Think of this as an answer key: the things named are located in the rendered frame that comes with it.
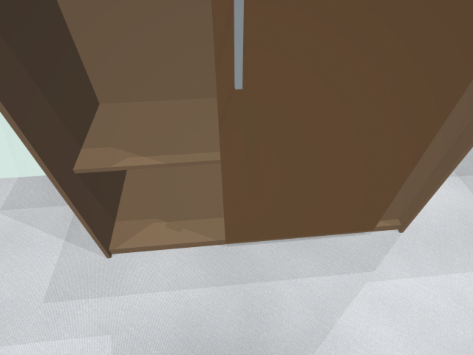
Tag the wardrobe door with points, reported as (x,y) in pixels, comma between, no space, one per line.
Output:
(454,125)
(339,101)

